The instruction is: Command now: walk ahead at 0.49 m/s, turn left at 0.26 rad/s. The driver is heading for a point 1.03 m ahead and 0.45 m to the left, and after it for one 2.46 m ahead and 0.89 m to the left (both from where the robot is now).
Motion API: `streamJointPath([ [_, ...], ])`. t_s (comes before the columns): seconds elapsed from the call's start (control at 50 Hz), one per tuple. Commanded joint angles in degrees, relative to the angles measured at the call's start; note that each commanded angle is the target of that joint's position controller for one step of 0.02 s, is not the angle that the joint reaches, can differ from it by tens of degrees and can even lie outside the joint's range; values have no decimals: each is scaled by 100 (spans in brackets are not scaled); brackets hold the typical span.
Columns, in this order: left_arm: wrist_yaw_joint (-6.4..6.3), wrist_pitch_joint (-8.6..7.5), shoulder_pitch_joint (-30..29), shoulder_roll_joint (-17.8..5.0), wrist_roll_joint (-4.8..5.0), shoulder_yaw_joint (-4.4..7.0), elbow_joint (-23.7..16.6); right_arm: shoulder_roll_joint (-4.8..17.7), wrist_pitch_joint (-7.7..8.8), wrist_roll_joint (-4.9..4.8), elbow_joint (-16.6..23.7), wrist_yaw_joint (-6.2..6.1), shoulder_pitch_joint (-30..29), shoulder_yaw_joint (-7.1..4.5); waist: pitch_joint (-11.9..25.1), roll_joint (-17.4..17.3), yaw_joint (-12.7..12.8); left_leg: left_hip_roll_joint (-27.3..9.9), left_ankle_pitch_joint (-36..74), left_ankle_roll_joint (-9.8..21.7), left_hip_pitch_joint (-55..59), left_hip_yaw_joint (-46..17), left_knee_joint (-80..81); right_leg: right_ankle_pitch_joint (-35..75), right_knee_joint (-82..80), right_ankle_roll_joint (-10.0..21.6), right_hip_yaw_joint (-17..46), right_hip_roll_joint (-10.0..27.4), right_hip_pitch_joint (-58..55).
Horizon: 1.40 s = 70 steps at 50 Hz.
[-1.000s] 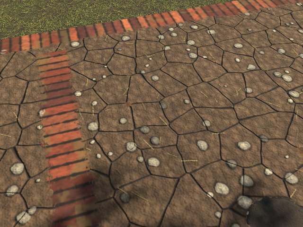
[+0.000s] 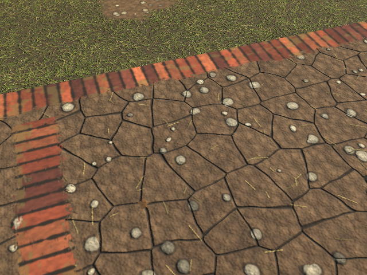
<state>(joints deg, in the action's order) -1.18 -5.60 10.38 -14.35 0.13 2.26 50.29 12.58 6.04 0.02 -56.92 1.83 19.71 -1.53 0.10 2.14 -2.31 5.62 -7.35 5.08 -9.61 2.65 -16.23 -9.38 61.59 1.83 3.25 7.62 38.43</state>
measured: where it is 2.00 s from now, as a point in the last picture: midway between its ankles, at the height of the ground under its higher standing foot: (76, 192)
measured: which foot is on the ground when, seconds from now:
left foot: down 0.00-0.26, up 0.28-0.78, down 0.80-1.00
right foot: up 0.00-0.24, down 0.26-0.80, up 0.82-1.00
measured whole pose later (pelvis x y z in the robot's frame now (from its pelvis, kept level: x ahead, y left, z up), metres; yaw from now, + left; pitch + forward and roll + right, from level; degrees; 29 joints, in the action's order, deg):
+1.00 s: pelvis +0.48 +0.11 +0.00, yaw +34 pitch +2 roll +0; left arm -0.3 -6.6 7.7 -16.8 -0.3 3.5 43.9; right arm 15.0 3.2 -0.6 -41.9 1.5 17.0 -4.3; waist -2.2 1.7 -1.4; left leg 6.3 -9.3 6.4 -15.3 -1.6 -23.1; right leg -16.5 63.2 -0.9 3.3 6.3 34.4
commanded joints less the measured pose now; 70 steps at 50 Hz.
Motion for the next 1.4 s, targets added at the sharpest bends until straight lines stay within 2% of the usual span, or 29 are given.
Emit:
streamJointPath([
  [0.02,-32,-36,-55,-269,-51,73,-332,849,69,-27,412,-141,-209,-158,-363,-369,233,-1497,253,968,-654,-1367,1076,941,-1209,-183,-1,23,-57],
  [0.16,139,-162,-1304,-344,102,49,-716,973,-83,-170,343,-258,487,-236,-336,-601,-160,-1595,-146,720,42,-1681,431,1203,-3217,-329,1,-462,-761],
  [0.24,143,-283,-283,-802,91,253,-513,919,-182,-130,492,-298,287,-264,153,-744,462,-1420,304,429,88,-1937,-785,324,-3768,-44,-74,-570,-2382],
  [0.26,99,-322,695,-1153,5,367,-359,621,-165,-68,677,-270,96,-161,938,-344,897,-987,119,229,-606,-1593,-2304,195,-3667,306,578,172,-3868],
  [0.28,77,-253,1414,-1730,-69,529,-262,49,-61,-122,879,-244,610,-4,1809,1226,819,-132,-1485,-179,-2697,-707,-4302,-432,-3949,1111,2702,1539,-6049],
  [0.3,101,-234,1416,-1304,-87,426,-264,406,-2,-244,902,-242,710,-62,1962,1559,766,-359,-2486,-180,-3545,-1082,-5466,-1141,-4406,1325,3945,1845,-6086],
  [0.32,107,-244,992,-807,-62,290,-402,923,-13,-301,927,-252,381,-201,1219,859,737,-643,-2037,-130,-3786,-1242,-5852,-1112,-4456,1068,3137,1654,-5359],
  [0.36,140,-194,281,-489,-19,180,-470,822,-108,-203,1012,-269,-25,-249,400,225,462,-1043,-1176,-205,-3440,-1033,-5556,-228,-4771,785,1671,1115,-3964],
  [0.4,155,-192,105,-417,-55,164,-393,604,-241,-181,1068,-225,-17,-276,68,425,258,-1253,-795,-255,-3008,-916,-5248,304,-5120,683,812,787,-3254],
  [0.56,51,-156,404,-820,-75,323,-134,417,-341,-143,1624,-77,-984,-261,-222,128,372,-1258,746,-354,-3315,-716,-3511,1512,-5362,761,-684,733,-3406],
  [0.7,15,45,837,-1104,82,408,30,428,-342,-152,2219,170,-2101,-230,-552,130,644,-1080,320,-62,-3190,-48,-2276,1895,-4971,554,-1279,1011,-4277],
  [0.74,-4,112,740,-1281,114,453,-10,594,-368,-139,2275,193,-1894,-316,-283,329,402,-730,-254,154,-2479,298,-2177,3665,-4302,445,-1492,1001,-4366],
  [0.78,-38,203,580,-1379,151,470,-70,1012,-388,-158,1968,150,-574,-574,466,310,-382,-176,-187,489,-614,564,-1714,4864,-2436,250,-1748,757,-4001],
  [0.8,-56,178,613,-1248,67,412,-176,1484,-431,-154,1691,26,441,-798,987,-152,-808,-495,-31,772,1238,-242,-1544,3453,-729,-28,-1742,522,-2612],
  [0.82,43,14,1143,-313,-155,125,-524,2193,-395,-181,1712,-35,307,-881,1381,-1779,-53,-2072,-642,1734,3126,-3437,-1124,-2122,1348,-349,-1318,-573,89],
  [0.84,124,-265,631,-665,70,146,-650,1823,-309,-105,1884,-19,588,-745,2253,-1239,-429,-2557,-1333,2044,3406,-5114,-112,-2507,2066,-256,102,-797,711],
  [0.86,152,-364,5,-934,280,226,-840,1449,-232,-53,1795,14,425,-637,1435,-853,-500,-2388,-814,1692,2963,-4287,-13,-1920,2015,-116,170,-545,1214],
  [0.9,67,-372,30,-890,58,230,-757,1043,-194,-112,1944,15,-444,-505,619,-231,52,-1887,243,1290,1180,-2902,-20,-1064,1047,-71,149,-97,544],
  [0.92,65,-291,199,-946,3,282,-742,915,-187,-52,2045,0,-704,-450,509,-342,279,-1724,657,1218,578,-2571,102,-874,740,-107,199,34,86],
  [1.02,50,-48,-245,-635,-134,238,-1037,1140,-143,-87,1968,-159,-453,-505,161,-364,315,-1351,1482,1203,-335,-1889,391,53,-620,-473,-14,-140,-111],
  [1.1,120,-88,-1114,-457,-77,152,-1292,1146,-207,-134,1842,-249,-58,-503,11,-638,-39,-1052,837,851,-394,-1714,250,1349,-2351,-472,-45,-504,-389],
  [1.18,232,-172,-1616,-579,6,169,-1525,1171,-258,-172,1704,-273,266,-505,-53,-743,-223,-1237,477,756,-21,-2190,-101,1392,-3096,-370,41,-712,-616],
  [1.24,282,-253,-1489,-753,25,248,-1568,1181,-327,-171,1698,-319,232,-515,-3,-906,-91,-1388,541,658,384,-2677,-563,733,-3417,-204,109,-797,-952],
  [1.28,256,-305,-679,-888,-12,345,-1365,1033,-351,-143,1733,-318,66,-466,312,-1015,314,-1183,1345,478,418,-2565,-1184,716,-3753,52,-118,-838,-2012],
  [1.3,224,-328,61,-1096,-113,416,-1266,769,-325,-82,1810,-284,-11,-361,968,-807,655,-911,1349,288,-10,-2249,-2296,805,-3567,389,317,-275,-3328],
  [1.32,190,-304,937,-1527,-221,527,-1151,448,-283,-86,1885,-289,537,-258,1875,333,676,-206,-132,-133,-1659,-1576,-4242,529,-3557,1146,2164,915,-5449],
  [1.34,265,-239,1285,-1446,-75,545,-873,547,-234,-227,1805,-292,1069,-222,2075,1738,558,8,-2607,-317,-3052,-1375,-5527,-745,-4227,1719,4232,1672,-6076],
  [1.36,263,-207,1016,-945,50,413,-969,1044,-226,-266,1741,-279,669,-325,1218,905,661,-324,-2295,-336,-3573,-1568,-6019,-1583,-4430,1504,3903,1492,-5450],
  [1.4,247,-103,441,-653,-22,286,-1020,1051,-220,-115,1949,-252,-340,-332,139,38,547,-705,-1489,-324,-3439,-1182,-5706,-887,-4675,1168,2397,951,-3889],
])
Velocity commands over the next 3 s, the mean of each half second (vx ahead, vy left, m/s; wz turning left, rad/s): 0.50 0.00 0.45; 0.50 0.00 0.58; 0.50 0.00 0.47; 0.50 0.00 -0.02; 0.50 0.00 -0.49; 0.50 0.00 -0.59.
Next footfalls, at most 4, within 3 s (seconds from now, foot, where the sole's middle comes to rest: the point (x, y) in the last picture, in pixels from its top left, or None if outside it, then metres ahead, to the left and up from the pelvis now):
0.26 right None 0.32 -0.15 -0.78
0.80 left None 0.50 0.19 -0.78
1.30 right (132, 199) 0.84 0.20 -0.78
1.80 left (44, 207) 0.82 0.56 -0.78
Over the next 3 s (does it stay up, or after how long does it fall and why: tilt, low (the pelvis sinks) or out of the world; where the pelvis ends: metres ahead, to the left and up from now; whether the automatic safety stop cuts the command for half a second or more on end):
stays up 1.32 0.76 -0.01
